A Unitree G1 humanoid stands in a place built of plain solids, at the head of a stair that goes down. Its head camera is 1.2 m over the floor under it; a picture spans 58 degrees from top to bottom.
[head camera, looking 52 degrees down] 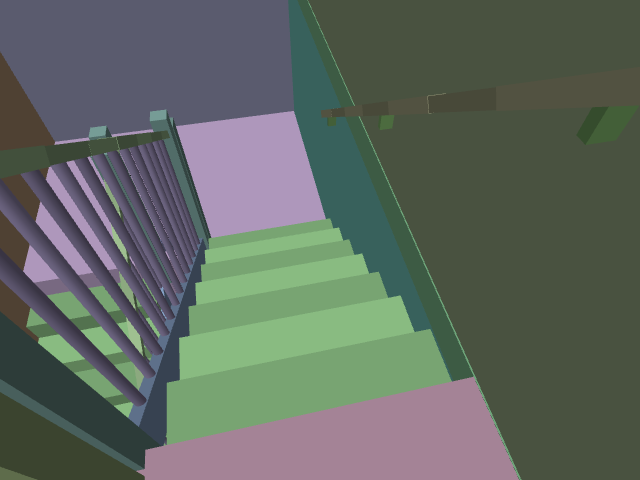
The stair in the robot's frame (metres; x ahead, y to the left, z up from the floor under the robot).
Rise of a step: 0.18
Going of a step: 0.24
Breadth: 0.90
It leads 12 degrees to the left of straight ahead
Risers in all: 8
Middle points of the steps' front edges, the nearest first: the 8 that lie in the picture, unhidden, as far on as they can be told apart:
0.35 0.00 0.00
0.59 0.05 -0.17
0.83 0.11 -0.35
1.06 0.16 -0.53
1.30 0.21 -0.70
1.54 0.26 -0.88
1.77 0.31 -1.05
2.01 0.36 -1.23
